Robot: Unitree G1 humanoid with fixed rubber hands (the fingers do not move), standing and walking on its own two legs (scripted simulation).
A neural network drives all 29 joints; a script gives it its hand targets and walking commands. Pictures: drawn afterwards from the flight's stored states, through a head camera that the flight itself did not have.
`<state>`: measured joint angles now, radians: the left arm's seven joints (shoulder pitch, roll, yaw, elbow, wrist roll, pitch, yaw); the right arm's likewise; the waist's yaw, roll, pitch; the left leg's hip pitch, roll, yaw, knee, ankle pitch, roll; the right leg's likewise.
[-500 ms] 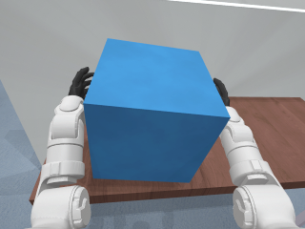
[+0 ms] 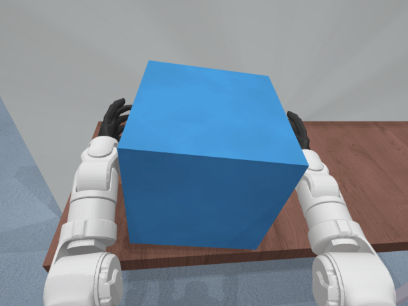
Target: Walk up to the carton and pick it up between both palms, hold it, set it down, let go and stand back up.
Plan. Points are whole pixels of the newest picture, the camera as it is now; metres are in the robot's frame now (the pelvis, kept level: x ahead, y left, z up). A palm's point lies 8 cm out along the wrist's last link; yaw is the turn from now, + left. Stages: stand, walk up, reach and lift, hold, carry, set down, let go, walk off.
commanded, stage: set down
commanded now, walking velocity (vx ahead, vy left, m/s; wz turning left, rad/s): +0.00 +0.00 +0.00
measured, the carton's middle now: (202, 155) +0.42 +0.01 +0.11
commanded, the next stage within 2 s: none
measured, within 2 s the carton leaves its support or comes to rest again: rests again in 1.18 s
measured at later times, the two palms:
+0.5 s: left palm (123, 147) +0.40 +0.17 +0.15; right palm (301, 163) +0.38 -0.20 +0.14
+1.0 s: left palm (117, 155) +0.39 +0.18 +0.13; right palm (295, 167) +0.38 -0.19 +0.12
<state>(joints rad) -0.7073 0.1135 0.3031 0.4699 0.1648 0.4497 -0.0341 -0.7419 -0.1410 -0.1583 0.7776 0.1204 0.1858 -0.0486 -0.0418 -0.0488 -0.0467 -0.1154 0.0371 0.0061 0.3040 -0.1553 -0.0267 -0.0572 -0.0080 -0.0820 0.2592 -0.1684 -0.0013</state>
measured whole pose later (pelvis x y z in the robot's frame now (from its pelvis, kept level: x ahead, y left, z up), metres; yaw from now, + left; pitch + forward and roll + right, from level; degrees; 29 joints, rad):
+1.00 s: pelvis +0.00 +0.00 +0.00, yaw +0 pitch +0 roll -1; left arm -0.67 0.09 0.30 0.63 0.18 0.23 -0.03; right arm -0.65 -0.09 -0.29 0.80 -0.07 0.04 0.01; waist -0.02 -0.04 -0.05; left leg -0.15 0.04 0.01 0.30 -0.15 -0.03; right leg -0.09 -0.01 -0.07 0.25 -0.16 0.00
